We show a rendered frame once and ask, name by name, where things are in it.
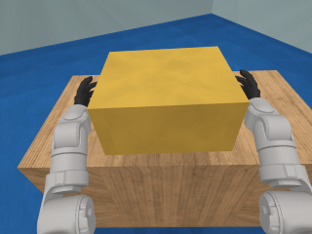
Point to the robot left forearm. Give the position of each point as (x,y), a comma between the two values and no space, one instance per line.
(68,168)

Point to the right robot hand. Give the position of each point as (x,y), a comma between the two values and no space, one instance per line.
(249,87)

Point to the left robot hand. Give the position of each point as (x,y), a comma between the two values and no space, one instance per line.
(83,93)

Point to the pedestal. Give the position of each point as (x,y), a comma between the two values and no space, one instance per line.
(187,189)

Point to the robot left upper arm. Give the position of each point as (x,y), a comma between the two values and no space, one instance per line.
(68,215)

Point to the robot right upper arm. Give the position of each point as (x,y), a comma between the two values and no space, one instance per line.
(285,212)

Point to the robot right forearm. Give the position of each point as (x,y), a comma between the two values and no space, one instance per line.
(273,137)

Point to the carton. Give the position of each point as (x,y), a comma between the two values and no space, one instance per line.
(181,100)

